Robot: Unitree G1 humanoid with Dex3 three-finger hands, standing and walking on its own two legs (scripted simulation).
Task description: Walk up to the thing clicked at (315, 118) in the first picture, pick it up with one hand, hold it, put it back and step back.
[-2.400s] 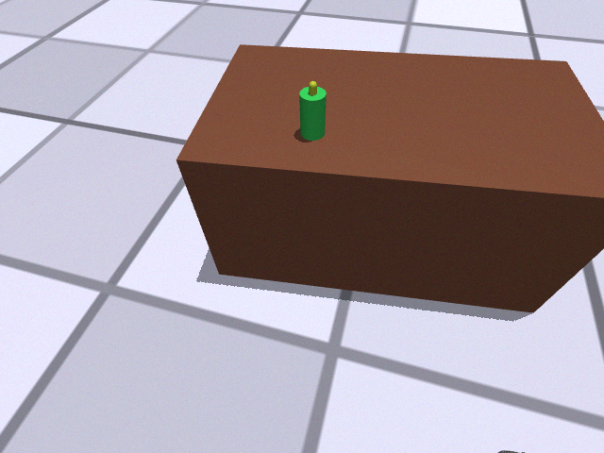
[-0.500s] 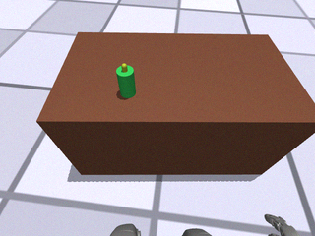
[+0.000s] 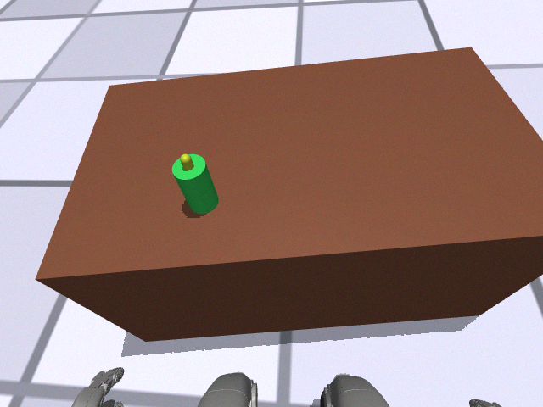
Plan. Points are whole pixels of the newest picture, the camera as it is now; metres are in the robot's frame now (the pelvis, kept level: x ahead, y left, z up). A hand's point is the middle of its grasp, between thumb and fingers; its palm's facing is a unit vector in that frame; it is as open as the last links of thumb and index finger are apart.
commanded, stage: walk up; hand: left
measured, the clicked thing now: (194, 180) +0.54 +0.19 -0.08
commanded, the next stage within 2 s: stand in 1.16 s
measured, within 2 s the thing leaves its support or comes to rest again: neither
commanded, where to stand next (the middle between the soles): +0.07 +0.03 m, yaw +1 degrees
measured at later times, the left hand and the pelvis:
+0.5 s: hand out of the picture +0.09 +0.28 -0.15, palm faces +0.00 -0.94 -0.35, open 7.4 cm; pelvis +0.02 +0.02 +0.01, yaw +1 degrees
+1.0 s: hand out of the picture +0.10 +0.28 -0.13, palm faces +0.00 -0.94 -0.33, open 7.4 cm; pelvis +0.02 +0.03 +0.02, yaw +1 degrees
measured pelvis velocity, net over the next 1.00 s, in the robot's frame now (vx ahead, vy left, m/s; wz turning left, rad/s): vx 0.02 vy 0.03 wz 0.01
